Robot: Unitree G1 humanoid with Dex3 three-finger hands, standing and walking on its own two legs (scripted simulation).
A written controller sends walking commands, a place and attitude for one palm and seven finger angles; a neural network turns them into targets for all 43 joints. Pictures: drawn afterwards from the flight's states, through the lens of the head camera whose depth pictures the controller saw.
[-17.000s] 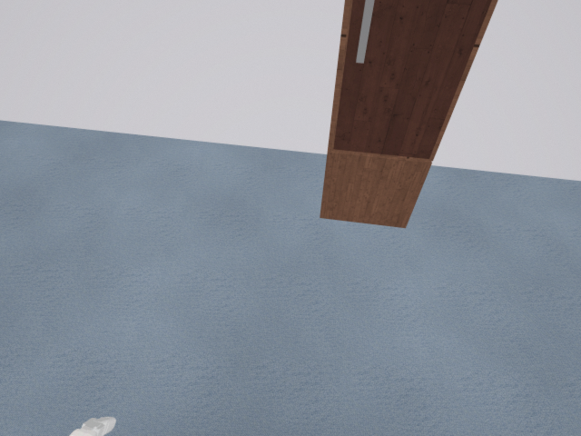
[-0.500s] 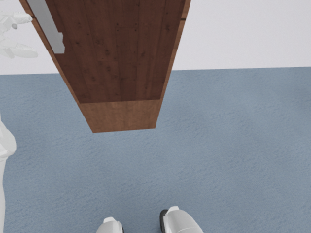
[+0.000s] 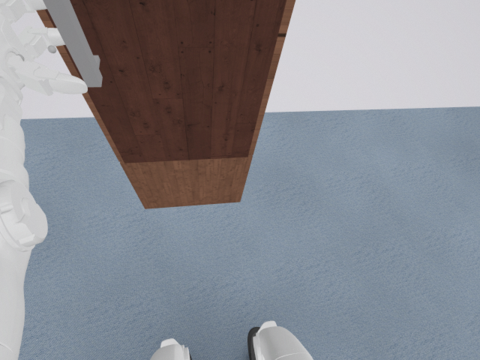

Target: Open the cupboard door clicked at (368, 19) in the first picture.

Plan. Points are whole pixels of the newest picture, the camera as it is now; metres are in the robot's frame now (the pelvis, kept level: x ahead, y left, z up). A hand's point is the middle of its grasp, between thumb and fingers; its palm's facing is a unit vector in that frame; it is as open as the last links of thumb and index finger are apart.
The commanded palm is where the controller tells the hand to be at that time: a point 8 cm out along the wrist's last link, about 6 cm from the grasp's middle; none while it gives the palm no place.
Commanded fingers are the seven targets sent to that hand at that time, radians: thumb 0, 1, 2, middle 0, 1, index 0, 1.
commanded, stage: slide the fingers in behind the handle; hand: left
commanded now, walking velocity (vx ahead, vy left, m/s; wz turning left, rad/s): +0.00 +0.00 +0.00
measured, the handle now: (75, 26) +0.60 +0.17 +0.14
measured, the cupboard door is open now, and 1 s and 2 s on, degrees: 0 0 0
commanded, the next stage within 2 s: close the thumb around the handle in 0.96 s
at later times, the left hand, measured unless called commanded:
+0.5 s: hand (82, 49) +0.55 +0.16 +0.14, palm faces -0.03 -1.00 +0.00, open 14.0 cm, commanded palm +0.53 +0.20 +0.14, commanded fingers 0.00 -0.50 0.30 -0.30 -1.20 -0.30 -1.20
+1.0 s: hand (84, 48) +0.55 +0.15 +0.14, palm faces -0.04 -1.00 +0.00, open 13.8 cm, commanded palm +0.54 +0.20 +0.14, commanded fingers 0.00 -0.50 0.30 -0.30 -1.20 -0.30 -1.20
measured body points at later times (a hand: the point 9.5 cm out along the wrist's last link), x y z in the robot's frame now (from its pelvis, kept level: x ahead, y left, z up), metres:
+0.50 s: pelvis +0.00 -0.01 +0.00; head +0.12 +0.00 +0.44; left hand +0.55 +0.21 +0.15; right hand -0.03 -0.27 -0.11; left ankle -0.02 +0.11 -0.70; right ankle +0.00 -0.15 -0.70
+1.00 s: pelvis -0.01 -0.01 +0.00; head +0.13 +0.00 +0.43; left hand +0.55 +0.21 +0.14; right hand -0.06 -0.27 -0.10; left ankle -0.02 +0.11 -0.70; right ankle +0.00 -0.15 -0.70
